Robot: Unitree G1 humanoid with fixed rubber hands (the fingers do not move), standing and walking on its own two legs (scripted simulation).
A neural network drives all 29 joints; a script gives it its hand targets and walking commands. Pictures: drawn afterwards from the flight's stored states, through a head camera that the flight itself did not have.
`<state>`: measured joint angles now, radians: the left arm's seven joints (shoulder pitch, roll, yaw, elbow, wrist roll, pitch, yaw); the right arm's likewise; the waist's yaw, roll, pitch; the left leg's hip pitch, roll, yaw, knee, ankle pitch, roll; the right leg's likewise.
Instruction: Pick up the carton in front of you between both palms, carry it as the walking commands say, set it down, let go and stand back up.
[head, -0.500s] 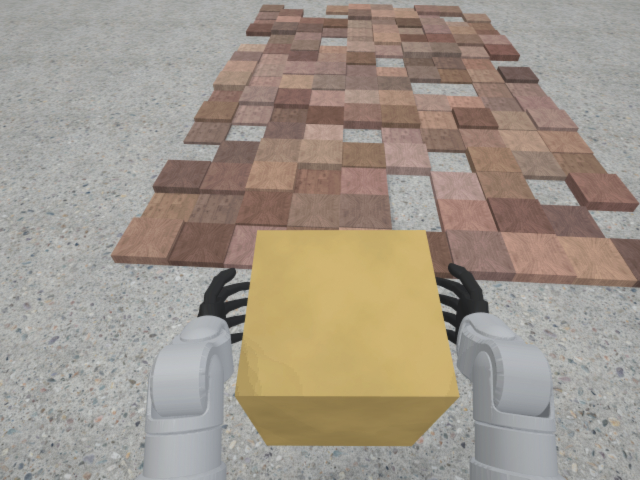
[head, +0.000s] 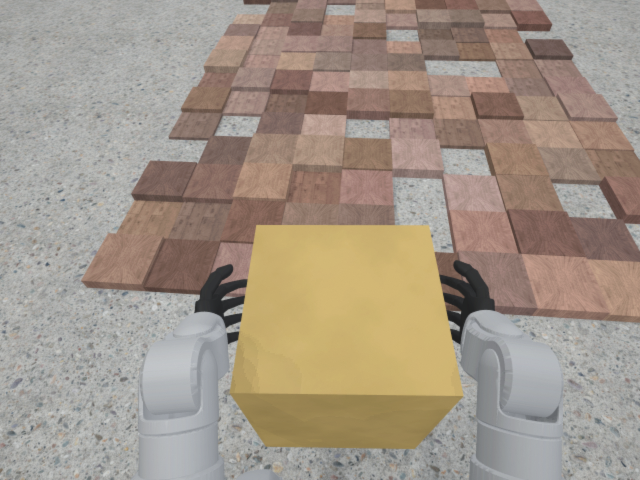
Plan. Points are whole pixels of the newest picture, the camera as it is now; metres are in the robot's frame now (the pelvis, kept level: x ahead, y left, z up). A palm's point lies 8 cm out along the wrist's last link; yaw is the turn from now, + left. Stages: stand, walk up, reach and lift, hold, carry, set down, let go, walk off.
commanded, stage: carry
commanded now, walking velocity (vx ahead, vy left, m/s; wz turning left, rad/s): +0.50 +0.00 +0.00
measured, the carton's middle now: (340, 344) +0.29 +0.00 +0.00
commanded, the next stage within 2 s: none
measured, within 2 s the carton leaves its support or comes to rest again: neither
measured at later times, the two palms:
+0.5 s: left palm (251, 97) +0.66 +0.16 +0.13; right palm (434, 103) +0.63 -0.14 +0.14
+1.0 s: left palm (289, 21) +1.03 +0.13 +0.11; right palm (419, 16) +1.05 -0.17 +0.11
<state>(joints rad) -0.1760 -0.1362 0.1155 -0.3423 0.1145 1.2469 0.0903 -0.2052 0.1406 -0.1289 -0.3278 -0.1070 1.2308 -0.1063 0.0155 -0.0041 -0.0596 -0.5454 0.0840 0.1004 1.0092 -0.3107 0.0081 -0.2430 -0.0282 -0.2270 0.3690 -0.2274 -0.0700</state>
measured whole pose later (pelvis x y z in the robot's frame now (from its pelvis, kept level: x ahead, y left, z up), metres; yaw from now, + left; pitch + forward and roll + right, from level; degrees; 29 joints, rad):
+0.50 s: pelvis +0.32 +0.04 +0.00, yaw -4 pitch +5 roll -1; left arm -0.50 -0.09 0.19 -0.35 0.09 1.34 0.11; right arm -0.48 0.11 -0.21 -0.37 -0.09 1.31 -0.14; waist -0.03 0.00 0.01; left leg -0.26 0.01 0.22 0.39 -0.22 0.09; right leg -0.61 -0.08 -0.06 1.00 -0.29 -0.03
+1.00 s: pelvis +0.64 -0.03 -0.01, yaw -2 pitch +6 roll +2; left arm -0.81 -0.05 0.31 -0.13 0.06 1.33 0.15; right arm -0.86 0.03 -0.31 -0.10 -0.07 1.33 -0.15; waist 0.06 0.00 0.16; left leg -0.80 0.04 0.03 1.27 -0.38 0.06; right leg -0.33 0.02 -0.13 0.52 -0.32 -0.11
